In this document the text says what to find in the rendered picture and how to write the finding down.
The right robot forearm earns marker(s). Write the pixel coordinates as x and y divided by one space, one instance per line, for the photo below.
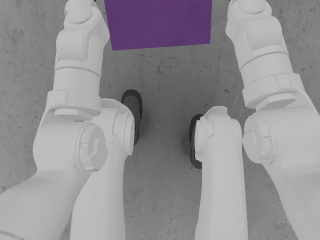
263 59

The left robot upper arm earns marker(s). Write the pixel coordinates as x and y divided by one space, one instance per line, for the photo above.
65 154

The left robot foot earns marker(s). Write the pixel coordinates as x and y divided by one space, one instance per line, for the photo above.
132 99

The carton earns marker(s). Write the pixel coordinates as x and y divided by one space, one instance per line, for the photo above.
140 24

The right robot upper arm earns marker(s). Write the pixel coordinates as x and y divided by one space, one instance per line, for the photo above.
286 141

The right robot thigh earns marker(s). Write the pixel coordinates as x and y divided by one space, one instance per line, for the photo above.
222 210

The left robot forearm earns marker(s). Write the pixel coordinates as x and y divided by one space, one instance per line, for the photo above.
78 65

